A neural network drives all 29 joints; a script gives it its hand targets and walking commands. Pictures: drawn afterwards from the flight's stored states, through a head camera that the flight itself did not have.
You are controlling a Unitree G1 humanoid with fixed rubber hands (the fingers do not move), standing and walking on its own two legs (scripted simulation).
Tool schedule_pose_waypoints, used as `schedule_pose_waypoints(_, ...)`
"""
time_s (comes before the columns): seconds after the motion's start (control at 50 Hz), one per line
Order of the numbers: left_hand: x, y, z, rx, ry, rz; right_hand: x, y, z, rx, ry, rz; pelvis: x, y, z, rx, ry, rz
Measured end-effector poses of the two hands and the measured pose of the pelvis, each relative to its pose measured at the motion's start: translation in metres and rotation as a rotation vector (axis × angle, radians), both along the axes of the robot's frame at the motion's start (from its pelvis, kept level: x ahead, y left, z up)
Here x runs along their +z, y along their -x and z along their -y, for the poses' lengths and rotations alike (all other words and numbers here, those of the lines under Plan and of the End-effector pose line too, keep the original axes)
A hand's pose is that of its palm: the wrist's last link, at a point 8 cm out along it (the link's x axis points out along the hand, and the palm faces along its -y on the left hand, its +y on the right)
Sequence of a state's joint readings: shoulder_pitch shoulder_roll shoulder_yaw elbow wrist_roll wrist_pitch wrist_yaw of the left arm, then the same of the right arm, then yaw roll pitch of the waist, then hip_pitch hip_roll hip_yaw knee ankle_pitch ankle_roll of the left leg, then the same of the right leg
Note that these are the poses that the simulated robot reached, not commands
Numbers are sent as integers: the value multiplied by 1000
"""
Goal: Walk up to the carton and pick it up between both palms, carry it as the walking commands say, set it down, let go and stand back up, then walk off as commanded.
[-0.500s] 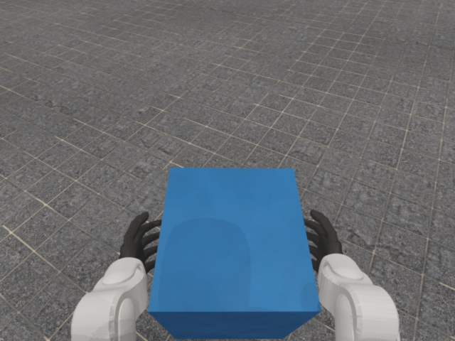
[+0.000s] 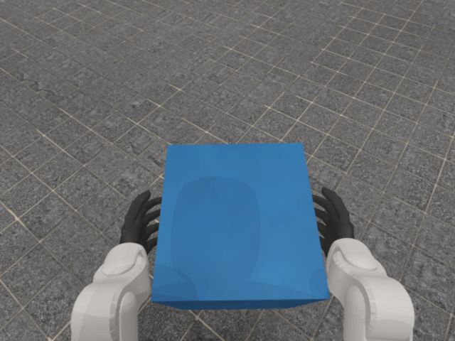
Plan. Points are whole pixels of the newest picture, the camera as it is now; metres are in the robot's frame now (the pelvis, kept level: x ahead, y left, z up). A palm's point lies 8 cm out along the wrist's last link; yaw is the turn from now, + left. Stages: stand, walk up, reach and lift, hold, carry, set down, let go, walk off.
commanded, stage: carry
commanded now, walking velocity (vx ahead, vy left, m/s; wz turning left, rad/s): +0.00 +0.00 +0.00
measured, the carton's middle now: (235, 236) +0.29 +0.00 +0.02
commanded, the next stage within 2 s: none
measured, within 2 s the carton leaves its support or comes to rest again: neither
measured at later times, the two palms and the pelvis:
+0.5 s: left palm (210, 128) +0.52 +0.06 +0.03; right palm (347, 138) +0.51 -0.23 +0.02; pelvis +0.27 -0.07 -0.04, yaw -4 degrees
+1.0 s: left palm (235, 57) +0.79 +0.00 +0.03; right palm (341, 52) +0.81 -0.28 +0.03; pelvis +0.55 -0.16 -0.03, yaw +0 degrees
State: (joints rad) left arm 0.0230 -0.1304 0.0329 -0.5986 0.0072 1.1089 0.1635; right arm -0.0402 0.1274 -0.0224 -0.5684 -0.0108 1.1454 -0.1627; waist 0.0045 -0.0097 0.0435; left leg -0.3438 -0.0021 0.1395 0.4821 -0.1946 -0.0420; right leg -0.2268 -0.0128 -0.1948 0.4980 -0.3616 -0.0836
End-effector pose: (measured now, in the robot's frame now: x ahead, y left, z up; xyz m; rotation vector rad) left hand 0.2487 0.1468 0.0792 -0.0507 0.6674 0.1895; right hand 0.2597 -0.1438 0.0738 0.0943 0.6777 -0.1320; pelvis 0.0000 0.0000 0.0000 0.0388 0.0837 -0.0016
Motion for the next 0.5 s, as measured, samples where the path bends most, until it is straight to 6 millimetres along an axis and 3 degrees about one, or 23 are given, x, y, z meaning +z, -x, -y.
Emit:
schedule_pose_waypoints(0.1, -3, -47, 4, 31, 25, -10, 1, -51, 4, 35, 38, -8, -4, -59, 13, -18, 9, 4)
schedule_pose_waypoints(0.22, -2, -111, 34, -19, -29, -19, -18, -98, 33, -16, -19, -19, -13, -118, 28, -17, 8, 16)
schedule_pose_waypoints(0.36, -25, -185, 60, -41, -22, -48, -34, -170, 59, -42, -7, -46, -26, -193, 47, -10, -55, 46)
schedule_pose_waypoints(0.5, -48, -276, 90, -91, -16, -72, -54, -246, 89, -81, 4, -71, -38, -270, 67, -68, -40, 42)
